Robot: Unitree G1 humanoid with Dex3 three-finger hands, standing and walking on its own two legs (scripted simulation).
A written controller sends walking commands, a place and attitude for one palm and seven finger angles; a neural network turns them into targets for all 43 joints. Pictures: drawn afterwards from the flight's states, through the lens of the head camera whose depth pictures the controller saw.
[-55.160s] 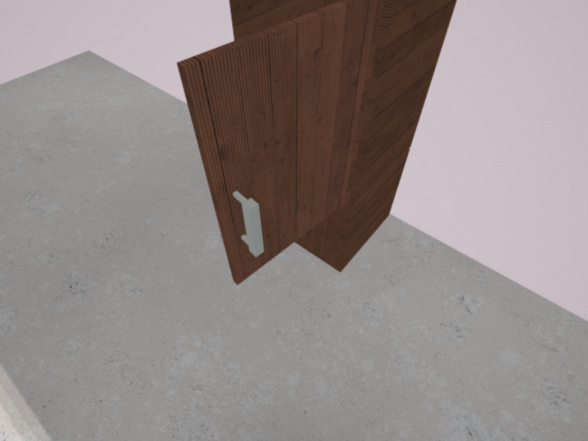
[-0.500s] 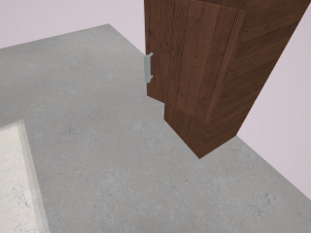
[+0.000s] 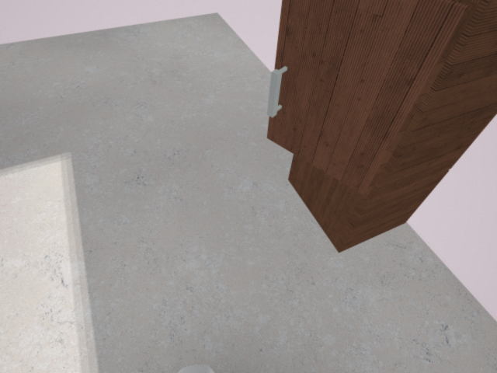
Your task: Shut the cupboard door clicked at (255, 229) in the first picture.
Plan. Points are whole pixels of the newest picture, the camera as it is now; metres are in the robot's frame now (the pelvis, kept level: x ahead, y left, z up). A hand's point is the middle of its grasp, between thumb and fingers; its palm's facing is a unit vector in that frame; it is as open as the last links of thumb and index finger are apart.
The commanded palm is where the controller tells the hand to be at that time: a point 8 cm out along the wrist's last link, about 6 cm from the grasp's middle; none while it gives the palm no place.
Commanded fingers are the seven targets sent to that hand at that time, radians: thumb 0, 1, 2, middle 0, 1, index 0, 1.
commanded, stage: walk to a spot facing it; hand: left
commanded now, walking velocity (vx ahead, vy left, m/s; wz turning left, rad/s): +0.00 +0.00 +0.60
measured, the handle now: (277, 92) +0.93 -0.06 -0.10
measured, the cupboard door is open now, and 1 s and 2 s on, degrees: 25 25 25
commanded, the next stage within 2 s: turn to face it in 1.76 s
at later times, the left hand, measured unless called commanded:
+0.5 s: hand out of the picture +0.03 +0.22 -0.15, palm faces +0.30 -0.90 -0.32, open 7.4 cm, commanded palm none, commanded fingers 0.00 0.90 0.90 -0.20 -0.30 -0.20 -0.30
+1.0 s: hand out of the picture -0.08 +0.22 -0.16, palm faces +0.59 -0.77 -0.24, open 7.4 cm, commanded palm none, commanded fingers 0.00 0.90 0.90 -0.20 -0.30 -0.20 -0.30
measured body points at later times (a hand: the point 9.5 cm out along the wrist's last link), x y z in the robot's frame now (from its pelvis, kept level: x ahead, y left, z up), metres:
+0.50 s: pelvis -0.02 -0.02 +0.00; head +0.04 -0.03 +0.45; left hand +0.01 +0.26 -0.12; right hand +0.11 -0.26 -0.15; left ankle +0.02 +0.12 -0.71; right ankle +0.01 -0.15 -0.73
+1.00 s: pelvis +0.00 +0.00 +0.01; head +0.03 +0.04 +0.45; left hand -0.11 +0.26 -0.14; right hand +0.22 -0.16 -0.13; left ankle -0.06 +0.09 -0.73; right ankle +0.08 -0.12 -0.66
